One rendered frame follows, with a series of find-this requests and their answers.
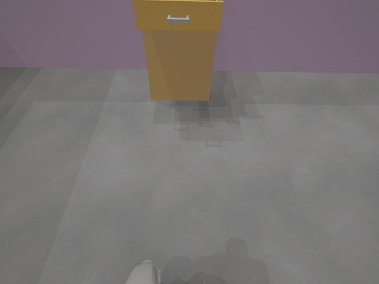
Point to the drawer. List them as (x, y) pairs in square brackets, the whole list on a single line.
[(204, 15)]

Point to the left robot thigh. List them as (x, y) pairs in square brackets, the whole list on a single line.
[(144, 274)]

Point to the cabinet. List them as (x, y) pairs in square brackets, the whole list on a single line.
[(179, 64)]

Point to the handle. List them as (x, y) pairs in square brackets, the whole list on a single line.
[(177, 20)]

